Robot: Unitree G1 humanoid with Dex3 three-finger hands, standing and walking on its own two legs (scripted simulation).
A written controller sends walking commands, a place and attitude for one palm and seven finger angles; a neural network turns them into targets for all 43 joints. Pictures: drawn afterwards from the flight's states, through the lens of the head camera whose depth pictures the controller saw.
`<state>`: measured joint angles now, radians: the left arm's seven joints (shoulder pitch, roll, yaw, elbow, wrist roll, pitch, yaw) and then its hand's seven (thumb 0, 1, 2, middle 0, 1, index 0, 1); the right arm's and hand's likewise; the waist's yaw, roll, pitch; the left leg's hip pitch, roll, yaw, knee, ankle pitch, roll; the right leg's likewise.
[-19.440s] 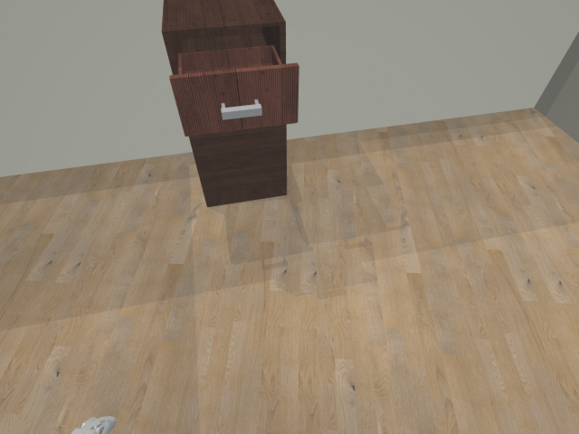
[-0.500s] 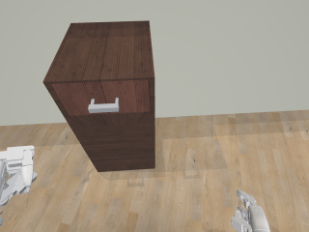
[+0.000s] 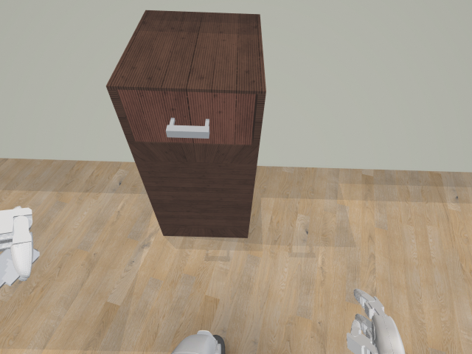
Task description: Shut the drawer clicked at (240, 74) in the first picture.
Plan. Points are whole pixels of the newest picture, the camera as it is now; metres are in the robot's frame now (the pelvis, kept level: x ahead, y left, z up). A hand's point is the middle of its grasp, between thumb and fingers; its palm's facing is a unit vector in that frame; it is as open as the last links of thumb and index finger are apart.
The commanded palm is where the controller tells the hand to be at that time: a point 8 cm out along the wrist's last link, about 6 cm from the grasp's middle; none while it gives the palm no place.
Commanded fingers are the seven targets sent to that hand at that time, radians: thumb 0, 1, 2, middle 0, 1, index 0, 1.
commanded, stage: step back with the hand held close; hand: left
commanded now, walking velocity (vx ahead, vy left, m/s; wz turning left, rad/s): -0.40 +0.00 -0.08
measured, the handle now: (189, 126) +0.65 +0.17 -0.05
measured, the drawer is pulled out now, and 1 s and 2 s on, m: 0.00 0.00 0.00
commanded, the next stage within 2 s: stop stepping back and stand still in 0.38 s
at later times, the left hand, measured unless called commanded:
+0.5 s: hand (30, 318) +0.13 +0.20 +0.19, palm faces +0.18 -0.85 -0.50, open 3.3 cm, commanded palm +0.07 +0.26 +0.19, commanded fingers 0.00 0.90 0.90 -1.40 -1.60 -1.40 -1.60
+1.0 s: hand out of the picture +0.09 +0.23 +0.18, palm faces +0.27 -0.85 -0.45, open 3.3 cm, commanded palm +0.02 +0.28 +0.19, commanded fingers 0.00 0.90 0.90 -1.40 -1.60 -1.40 -1.60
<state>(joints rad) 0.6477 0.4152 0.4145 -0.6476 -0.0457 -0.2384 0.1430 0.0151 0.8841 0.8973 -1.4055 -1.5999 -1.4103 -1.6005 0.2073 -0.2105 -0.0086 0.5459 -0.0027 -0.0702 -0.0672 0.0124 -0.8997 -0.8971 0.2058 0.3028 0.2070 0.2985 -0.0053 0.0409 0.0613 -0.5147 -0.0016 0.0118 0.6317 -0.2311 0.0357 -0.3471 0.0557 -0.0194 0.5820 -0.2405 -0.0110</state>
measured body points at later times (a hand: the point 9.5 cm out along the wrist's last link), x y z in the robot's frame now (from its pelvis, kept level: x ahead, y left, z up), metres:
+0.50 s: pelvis -0.09 +0.00 +0.01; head -0.05 +0.01 +0.45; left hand +0.11 +0.25 +0.22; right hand +0.07 -0.24 -0.08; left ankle +0.08 +0.09 -0.72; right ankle -0.20 -0.10 -0.72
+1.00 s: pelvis -0.13 +0.02 +0.01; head -0.12 +0.03 +0.46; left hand +0.07 +0.28 +0.21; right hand +0.00 -0.23 -0.07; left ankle -0.01 +0.09 -0.72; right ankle -0.18 -0.09 -0.72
